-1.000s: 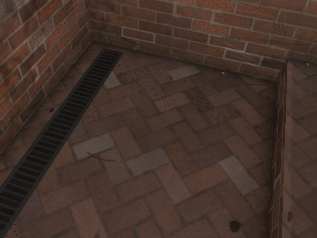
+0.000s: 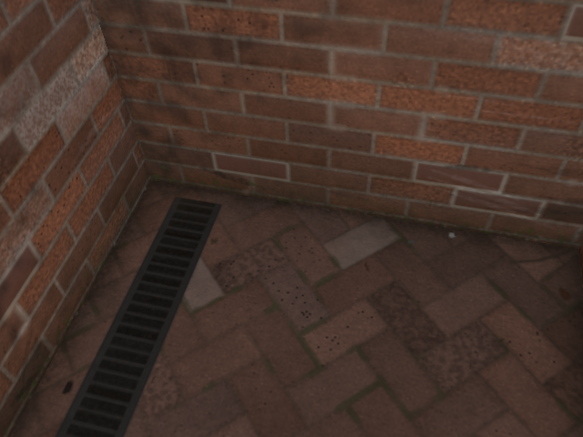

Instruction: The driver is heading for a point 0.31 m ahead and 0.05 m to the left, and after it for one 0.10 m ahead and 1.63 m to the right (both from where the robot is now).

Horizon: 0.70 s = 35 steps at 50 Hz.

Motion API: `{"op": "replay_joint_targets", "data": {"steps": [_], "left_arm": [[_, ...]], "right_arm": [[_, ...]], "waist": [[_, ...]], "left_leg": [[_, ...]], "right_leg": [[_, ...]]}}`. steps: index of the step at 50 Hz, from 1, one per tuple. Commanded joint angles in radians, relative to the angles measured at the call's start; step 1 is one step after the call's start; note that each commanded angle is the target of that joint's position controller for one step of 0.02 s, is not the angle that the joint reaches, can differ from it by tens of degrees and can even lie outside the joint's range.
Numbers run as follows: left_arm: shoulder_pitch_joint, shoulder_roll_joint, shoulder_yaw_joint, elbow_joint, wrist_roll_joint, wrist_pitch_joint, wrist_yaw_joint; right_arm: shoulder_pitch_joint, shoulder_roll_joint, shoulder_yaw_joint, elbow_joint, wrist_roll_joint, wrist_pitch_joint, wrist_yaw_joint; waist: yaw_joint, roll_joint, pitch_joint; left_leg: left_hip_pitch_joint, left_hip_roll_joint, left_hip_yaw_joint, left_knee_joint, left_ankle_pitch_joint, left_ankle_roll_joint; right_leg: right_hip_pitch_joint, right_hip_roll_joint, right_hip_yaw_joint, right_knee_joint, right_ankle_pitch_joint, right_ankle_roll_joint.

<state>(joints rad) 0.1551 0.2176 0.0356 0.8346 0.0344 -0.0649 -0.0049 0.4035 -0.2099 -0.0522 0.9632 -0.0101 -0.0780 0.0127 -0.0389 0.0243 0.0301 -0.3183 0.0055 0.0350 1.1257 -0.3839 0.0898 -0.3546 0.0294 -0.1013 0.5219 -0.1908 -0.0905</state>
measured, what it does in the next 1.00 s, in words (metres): walks ahead, turning right: left foot, then right foot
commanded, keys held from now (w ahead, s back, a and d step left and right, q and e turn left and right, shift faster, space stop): w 0.14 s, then e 0.86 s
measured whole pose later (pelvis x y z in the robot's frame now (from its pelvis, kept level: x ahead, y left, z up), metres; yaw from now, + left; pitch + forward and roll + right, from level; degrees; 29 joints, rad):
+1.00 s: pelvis +0.18 -0.01 +0.01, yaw -27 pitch +1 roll +2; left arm 0.26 0.25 0.07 0.77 0.01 0.04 0.01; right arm 0.20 -0.28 -0.07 0.81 -0.03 0.04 -0.01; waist 0.00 0.04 0.03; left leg -0.54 0.02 0.01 1.03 -0.34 -0.03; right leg -0.25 0.05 0.04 0.46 -0.21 -0.07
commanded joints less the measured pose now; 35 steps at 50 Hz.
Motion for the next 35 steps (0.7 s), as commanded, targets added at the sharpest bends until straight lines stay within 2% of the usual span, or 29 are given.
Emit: {"op": "replay_joint_targets", "data": {"steps": [1,2,4,7,9,10,11,14,15,16,17,18,19,20,21,22,23,24,25,26,27,29,32,35], "left_arm": [[0.1,0.081,0.026,0.005,-0.017,-0.014,0.009],[0.125,0.068,0.02,0.035,-0.011,-0.028,0.012],[0.17,0.082,0.024,0.073,-0.017,-0.043,0.012],[0.212,0.092,0.026,0.109,-0.019,-0.045,0.006],[0.238,0.081,0.019,0.132,-0.019,-0.042,0.003],[0.255,0.072,0.012,0.143,-0.021,-0.045,0.008],[0.28,0.084,0.014,0.149,-0.028,-0.046,0.01],[0.289,0.108,0.017,0.154,-0.027,-0.035,0.014],[0.275,0.11,0.017,0.14,-0.025,-0.027,0.017],[0.264,0.112,0.02,0.137,-0.024,-0.021,0.019],[0.245,0.118,0.024,0.13,-0.026,-0.018,0.022],[0.221,0.13,0.029,0.122,-0.035,-0.019,0.024],[0.218,0.102,0.023,0.083,-0.051,-0.024,0.026],[0.345,0.01,0.012,0.069,-0.072,-0.016,0.039],[0.42,0.057,0.031,0.099,-0.049,0.01,0.052],[0.405,0.067,0.036,0.102,-0.042,0.03,0.054],[0.317,0.08,0.04,0.089,-0.017,0.046,0.043],[0.251,0.085,0.047,0.07,-0.008,0.059,0.031],[0.247,0.073,0.048,0.064,-0.004,0.073,0.022],[0.252,0.055,0.046,0.062,-0.004,0.084,0.017],[0.261,0.049,0.045,0.063,-0.004,0.095,0.016],[0.245,0.054,0.051,0.048,-0.003,0.116,0.014],[0.171,0.055,0.044,0.001,-0.003,0.136,-0.002],[0.112,0.072,0.04,-0.045,-0.008,0.142,-0.02]], "right_arm": [[0.007,-0.08,-0.021,-0.058,-0.021,0.006,0.01],[0.023,-0.069,-0.013,-0.055,-0.032,0.015,0.016],[-0.01,-0.059,-0.012,-0.062,-0.031,0.026,0.023],[-0.148,-0.063,-0.007,-0.104,-0.023,0.032,0.027],[-0.224,-0.053,0.002,-0.129,-0.018,0.029,0.021],[-0.256,-0.04,0.011,-0.141,-0.016,0.028,0.015],[-0.266,-0.04,0.014,-0.141,-0.019,0.027,0.005],[-0.305,-0.074,0.014,-0.154,-0.008,0.023,-0.015],[-0.311,-0.072,0.014,-0.152,-0.005,0.023,-0.015],[-0.291,-0.087,0.011,-0.146,-0.004,0.021,-0.019],[-0.232,-0.101,0.005,-0.125,-0.006,0.016,-0.025],[-0.133,-0.127,-0.005,-0.099,-0.02,0.005,-0.036],[-0.02,-0.206,-0.023,-0.08,-0.042,-0.01,-0.047],[0.004,-0.259,-0.029,-0.111,-0.045,-0.008,-0.04],[0.006,-0.234,-0.023,-0.129,-0.006,0.01,-0.029],[-0.08,-0.206,-0.023,-0.152,0.002,0.029,-0.035],[-0.163,-0.139,-0.008,-0.18,0.004,0.042,-0.044],[-0.215,-0.105,0.006,-0.187,-0.001,0.048,-0.054],[-0.225,-0.102,0.008,-0.184,-0.01,0.052,-0.063],[-0.218,-0.106,0.006,-0.18,-0.016,0.051,-0.066],[-0.208,-0.102,0.006,-0.177,-0.01,0.047,-0.069],[-0.216,-0.12,-0.001,-0.178,-0.016,0.039,-0.067],[-0.229,-0.138,-0.008,-0.18,-0.021,0.046,-0.063],[-0.229,-0.17,-0.02,-0.184,-0.022,0.063,-0.055]], "waist": [[0.022,-0.105,-0.031],[0.013,-0.11,-0.032],[-0.001,-0.09,-0.007],[0.017,-0.081,0.042],[0.024,-0.068,0.068],[0.032,-0.068,0.056],[0.048,-0.074,0.041],[0.071,-0.102,-0.01],[0.071,-0.118,-0.011],[0.063,-0.124,-0.011],[0.035,-0.12,-0.018],[-0.019,-0.088,-0.037],[-0.043,0.005,-0.153],[0.007,0.188,-0.312],[0.026,0.144,-0.374],[0.038,0.139,-0.342],[0.039,0.089,-0.231],[0.051,0.096,-0.123],[0.067,0.105,-0.081],[0.074,0.09,-0.074],[0.079,0.078,-0.083],[0.088,0.062,-0.087],[0.075,0.104,-0.082],[0.053,0.112,-0.093]], "left_leg": [[-0.264,0.09,-0.049,0.004,0.082,-0.011],[-0.224,0.084,-0.046,-0.01,0.103,-0.014],[-0.244,0.093,-0.03,-0.055,0.133,-0.026],[-0.324,0.114,-0.009,-0.179,0.242,-0.045],[-0.295,0.096,0.014,-0.301,0.294,-0.061],[-0.264,0.068,0.034,-0.355,0.316,-0.069],[-0.249,0.048,0.043,-0.381,0.341,-0.065],[-0.208,0.001,0.032,-0.428,0.35,-0.055],[-0.177,-0.005,0.018,-0.475,0.316,-0.061],[-0.124,-0.018,0.011,-0.518,0.304,-0.057],[-0.038,-0.032,0.004,-0.585,0.321,-0.048],[0.097,-0.017,-0.01,-0.691,0.451,-0.028],[0.331,0.152,-0.131,-0.65,0.844,0.012],[0.545,0.466,-0.362,-0.577,1.391,0.128],[0.508,0.481,-0.381,-0.572,1.476,0.171],[0.433,0.469,-0.356,-0.647,1.141,0.208],[0.3,0.397,-0.317,-0.741,0.785,0.192],[0.184,0.336,-0.243,-0.806,0.629,0.16],[0.104,0.303,-0.177,-0.837,0.592,0.149],[0.06,0.29,-0.128,-0.848,0.595,0.148],[0.034,0.286,-0.095,-0.857,0.587,0.154],[0.014,0.291,-0.054,-0.863,0.506,0.147],[0.007,0.295,-0.019,-0.893,0.272,0.135],[0.0,0.318,0.003,-0.889,0.162,0.125]], "right_leg": [[0.235,-0.249,0.318,-0.348,0.035,-0.119],[0.215,-0.244,0.295,-0.361,0.101,-0.117],[0.207,-0.231,0.251,-0.388,0.173,-0.126],[0.229,-0.213,0.202,-0.418,0.223,-0.123],[0.215,-0.189,0.162,-0.378,0.474,-0.113],[0.22,-0.175,0.136,-0.341,0.609,-0.102],[0.248,-0.181,0.139,-0.309,0.713,-0.099],[0.323,-0.18,0.162,-0.206,0.776,-0.081],[0.33,-0.169,0.17,-0.178,0.748,-0.081],[0.323,-0.165,0.19,-0.139,0.732,-0.07],[0.305,-0.154,0.207,-0.077,0.717,-0.052],[0.251,-0.118,0.202,0.051,0.681,-0.028],[0.117,-0.063,0.178,0.266,0.408,0.0],[-0.067,0.08,0.099,0.559,-0.417,0.019],[-0.078,0.063,0.165,0.67,-0.516,0.016],[-0.126,0.041,0.147,0.749,-0.469,0.035],[-0.161,-0.003,0.137,0.741,-0.384,0.05],[-0.163,-0.03,0.142,0.706,-0.324,0.067],[-0.132,-0.041,0.134,0.689,-0.288,0.082],[-0.1,-0.039,0.122,0.681,-0.26,0.089],[-0.08,-0.033,0.111,0.681,-0.252,0.093],[-0.079,-0.037,0.097,0.634,-0.231,0.096],[-0.076,-0.062,0.081,0.489,-0.189,0.088],[-0.006,-0.059,0.045,0.356,-0.201,0.074]]}}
